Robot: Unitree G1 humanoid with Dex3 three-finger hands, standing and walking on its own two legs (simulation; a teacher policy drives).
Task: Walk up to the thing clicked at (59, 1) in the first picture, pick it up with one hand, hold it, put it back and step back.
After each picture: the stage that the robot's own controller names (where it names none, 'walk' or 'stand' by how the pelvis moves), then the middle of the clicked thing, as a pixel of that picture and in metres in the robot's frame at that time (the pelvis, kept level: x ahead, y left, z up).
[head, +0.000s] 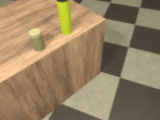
stand; (64, 14) +0.82 +0.12 -0.01
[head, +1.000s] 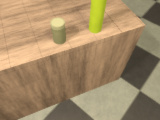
walk; (97, 9) +0.71 -0.01 +0.02
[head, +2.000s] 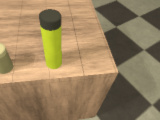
walk; (52, 43) +0.49 +0.13 +0.04
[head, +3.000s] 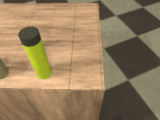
stand; (37, 56) +0.47 +0.23 +0.01
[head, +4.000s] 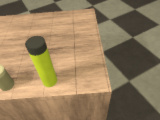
walk; (43, 64) +0.45 +0.21 +0.00
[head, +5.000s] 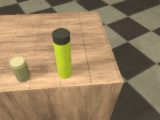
walk; (63, 56) +0.51 +0.13 +0.00
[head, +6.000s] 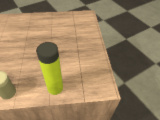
stand; (51, 71) +0.40 +0.15 -0.01
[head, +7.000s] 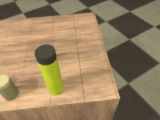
stand; (51, 73) +0.42 +0.16 -0.01
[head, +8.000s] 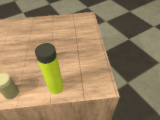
stand; (51, 71) +0.42 +0.16 -0.01
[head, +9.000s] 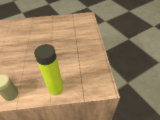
stand; (51, 72) +0.41 +0.16 -0.01
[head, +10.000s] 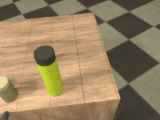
rise first; (50, 74) +0.41 +0.17 -0.01
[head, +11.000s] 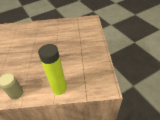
go down; (54, 72) +0.42 +0.17 -0.01
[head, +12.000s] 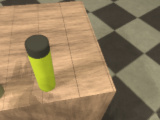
go down; (43, 67) +0.41 +0.15 +0.02
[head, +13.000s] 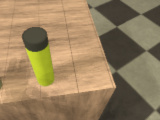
approach; (41, 61) +0.42 +0.15 +0.03
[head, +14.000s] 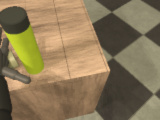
close in; (26, 46) +0.45 +0.17 +0.08
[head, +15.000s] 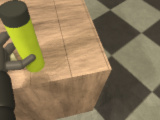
lift; (26, 42) +0.46 +0.16 +0.08
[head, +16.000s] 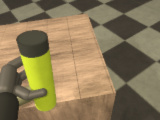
lift; (40, 75) +0.31 +0.14 +0.15
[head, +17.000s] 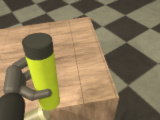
hold; (44, 76) +0.31 +0.13 +0.14
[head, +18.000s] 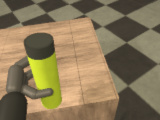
hold; (46, 75) +0.31 +0.13 +0.13
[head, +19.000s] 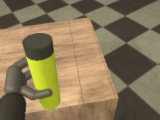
hold; (45, 76) +0.31 +0.13 +0.13
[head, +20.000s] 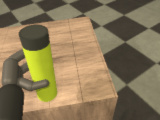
crouch; (41, 68) +0.34 +0.14 +0.14
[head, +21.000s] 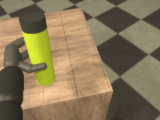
lower; (40, 53) +0.41 +0.14 +0.12
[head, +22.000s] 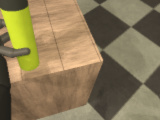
lower; (22, 34) +0.48 +0.15 +0.09
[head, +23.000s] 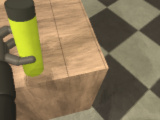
lower; (28, 42) +0.45 +0.15 +0.08
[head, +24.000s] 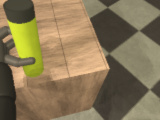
lower; (27, 43) +0.45 +0.15 +0.08
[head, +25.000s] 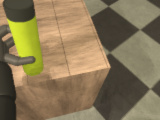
rest; (27, 42) +0.45 +0.15 +0.09
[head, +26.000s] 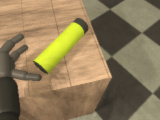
open; (62, 44) +0.51 +0.06 -0.02
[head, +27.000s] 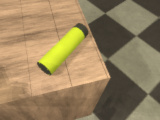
sink last; (64, 47) +0.52 +0.05 -0.04
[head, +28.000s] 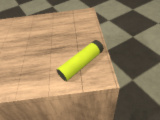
stand; (81, 59) +0.54 +0.05 -0.05
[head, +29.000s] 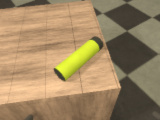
stand; (80, 57) +0.51 +0.04 -0.04
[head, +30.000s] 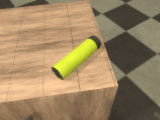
stand; (77, 56) +0.52 +0.05 -0.04
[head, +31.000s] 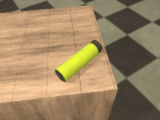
stand; (79, 59) +0.52 +0.04 -0.07
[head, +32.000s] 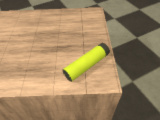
stand; (87, 61) +0.53 +0.01 -0.09
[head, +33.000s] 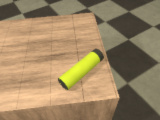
stand; (82, 68) +0.50 +0.03 -0.10
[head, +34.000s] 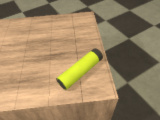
stand; (80, 68) +0.50 +0.04 -0.10
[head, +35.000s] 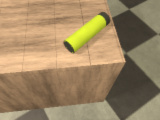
walk; (87, 31) +0.61 -0.02 -0.08
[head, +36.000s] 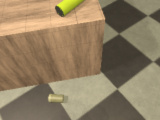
walk; (74, 0) +0.90 +0.10 -0.08
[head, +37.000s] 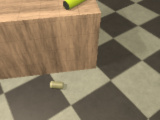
stand; out of the picture +1.18 +0.04 -0.08
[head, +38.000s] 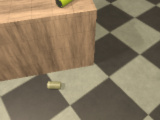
stand; out of the picture +1.13 +0.07 -0.10
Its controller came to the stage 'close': yes
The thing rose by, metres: 0.16
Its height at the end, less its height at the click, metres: -0.09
